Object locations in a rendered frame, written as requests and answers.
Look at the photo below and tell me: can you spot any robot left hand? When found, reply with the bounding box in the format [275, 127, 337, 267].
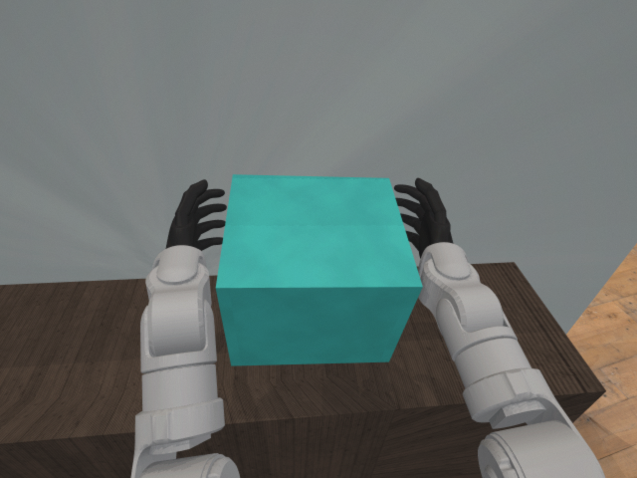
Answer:
[166, 179, 227, 251]

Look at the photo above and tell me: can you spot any robot left forearm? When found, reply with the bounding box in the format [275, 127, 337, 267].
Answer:
[131, 245, 225, 478]

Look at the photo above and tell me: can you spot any right robot upper arm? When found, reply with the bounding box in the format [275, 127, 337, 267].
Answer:
[478, 420, 603, 478]

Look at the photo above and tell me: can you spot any carton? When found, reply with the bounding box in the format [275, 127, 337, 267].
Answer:
[216, 174, 423, 366]

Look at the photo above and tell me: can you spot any left robot upper arm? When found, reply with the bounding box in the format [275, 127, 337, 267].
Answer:
[139, 453, 240, 478]

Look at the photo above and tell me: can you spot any pedestal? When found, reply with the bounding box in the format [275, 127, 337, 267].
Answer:
[0, 262, 606, 478]

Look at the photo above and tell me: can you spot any robot right hand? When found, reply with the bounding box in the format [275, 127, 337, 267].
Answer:
[394, 178, 454, 259]

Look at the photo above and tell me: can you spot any robot right forearm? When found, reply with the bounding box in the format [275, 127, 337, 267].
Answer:
[418, 242, 605, 478]

